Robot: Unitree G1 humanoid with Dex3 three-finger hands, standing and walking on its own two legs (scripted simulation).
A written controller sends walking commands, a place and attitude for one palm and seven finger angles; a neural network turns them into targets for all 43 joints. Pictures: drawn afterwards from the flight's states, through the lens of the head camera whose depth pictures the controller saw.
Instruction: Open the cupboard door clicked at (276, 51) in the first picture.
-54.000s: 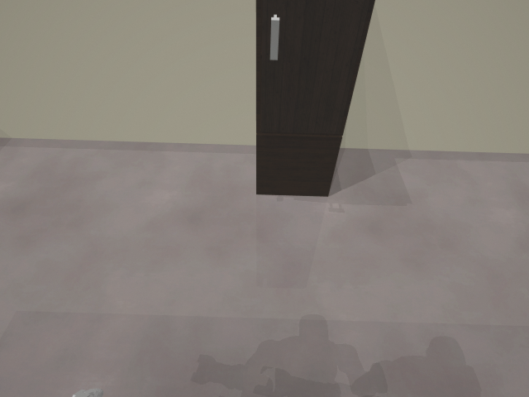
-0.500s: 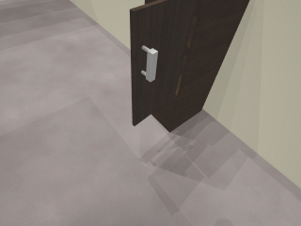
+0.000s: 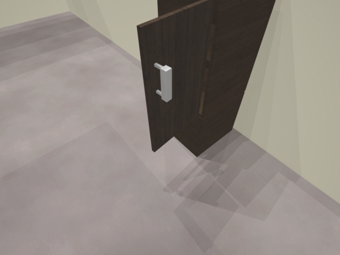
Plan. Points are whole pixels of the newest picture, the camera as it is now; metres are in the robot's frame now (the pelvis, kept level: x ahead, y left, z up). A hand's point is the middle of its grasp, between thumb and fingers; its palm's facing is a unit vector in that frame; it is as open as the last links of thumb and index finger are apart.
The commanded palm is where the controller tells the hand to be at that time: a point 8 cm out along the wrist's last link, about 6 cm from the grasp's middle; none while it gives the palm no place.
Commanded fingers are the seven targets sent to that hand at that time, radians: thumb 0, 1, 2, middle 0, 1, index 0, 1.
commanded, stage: let the arm hang, fingers relaxed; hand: left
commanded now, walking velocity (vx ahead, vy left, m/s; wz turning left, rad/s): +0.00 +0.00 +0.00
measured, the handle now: (161, 82) +0.64 +0.06 +0.05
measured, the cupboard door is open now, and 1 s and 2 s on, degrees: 96 96 96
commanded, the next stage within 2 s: look to check the result in 0.18 s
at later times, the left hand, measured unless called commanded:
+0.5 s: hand out of the picture +0.10 +0.23 -0.16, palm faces -0.02 -0.95 -0.33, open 7.4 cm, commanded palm none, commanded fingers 0.00 0.90 0.90 -0.20 -0.30 -0.20 -0.30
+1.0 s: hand out of the picture +0.11 +0.21 -0.16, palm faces -0.02 -0.95 -0.30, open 7.4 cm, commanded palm none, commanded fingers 0.00 0.90 0.90 -0.20 -0.30 -0.20 -0.30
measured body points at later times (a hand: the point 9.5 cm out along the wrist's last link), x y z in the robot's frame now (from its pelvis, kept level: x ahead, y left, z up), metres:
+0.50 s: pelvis +0.03 -0.01 +0.00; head +0.05 -0.02 +0.45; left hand +0.10 +0.28 -0.13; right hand +0.09 -0.30 -0.14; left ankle +0.04 +0.10 -0.74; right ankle -0.01 -0.11 -0.74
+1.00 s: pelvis +0.05 -0.01 +0.00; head +0.07 -0.02 +0.45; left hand +0.12 +0.26 -0.14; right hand +0.11 -0.29 -0.14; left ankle +0.04 +0.10 -0.74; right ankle -0.01 -0.11 -0.74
